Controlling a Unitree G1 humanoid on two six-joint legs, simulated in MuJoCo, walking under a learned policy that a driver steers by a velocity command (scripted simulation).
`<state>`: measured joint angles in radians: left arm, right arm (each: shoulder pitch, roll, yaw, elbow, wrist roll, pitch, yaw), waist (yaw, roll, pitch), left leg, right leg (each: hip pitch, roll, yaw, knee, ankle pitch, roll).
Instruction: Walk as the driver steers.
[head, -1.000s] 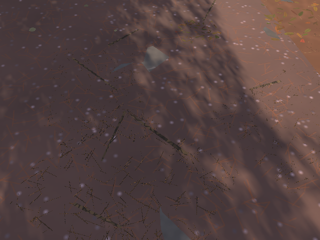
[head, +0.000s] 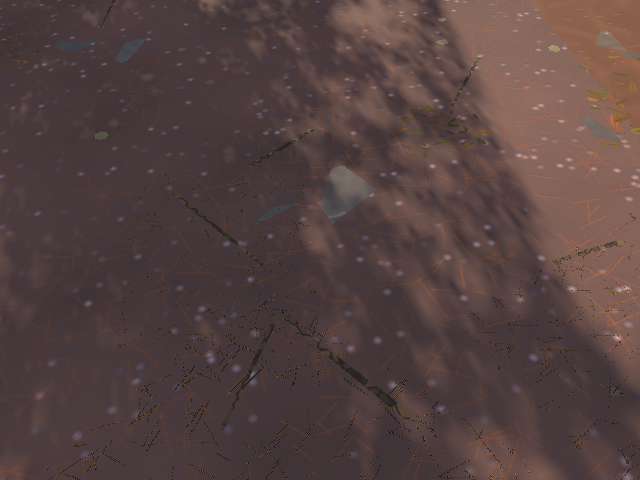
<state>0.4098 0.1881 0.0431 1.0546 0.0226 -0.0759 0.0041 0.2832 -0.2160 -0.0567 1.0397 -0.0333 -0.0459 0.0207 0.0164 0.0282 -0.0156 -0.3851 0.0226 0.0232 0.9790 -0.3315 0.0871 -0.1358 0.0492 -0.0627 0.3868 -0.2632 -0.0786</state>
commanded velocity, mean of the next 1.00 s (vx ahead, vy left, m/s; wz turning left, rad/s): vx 0.48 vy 0.00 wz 0.05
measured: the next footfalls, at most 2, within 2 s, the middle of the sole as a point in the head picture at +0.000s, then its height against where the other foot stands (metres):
left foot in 0.34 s outside the picture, level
right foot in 0.90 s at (387, 427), level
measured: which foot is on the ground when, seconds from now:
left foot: up 0.00-0.32, down 0.34-0.90, up 0.92-1.00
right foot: down 0.00-0.34, up 0.36-0.88, down 0.90-1.00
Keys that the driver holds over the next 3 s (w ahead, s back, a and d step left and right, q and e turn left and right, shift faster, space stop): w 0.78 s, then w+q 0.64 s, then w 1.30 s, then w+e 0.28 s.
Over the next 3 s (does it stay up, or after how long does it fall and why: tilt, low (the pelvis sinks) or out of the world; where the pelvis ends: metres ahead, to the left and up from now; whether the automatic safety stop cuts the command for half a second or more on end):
stays up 1.55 0.40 0.00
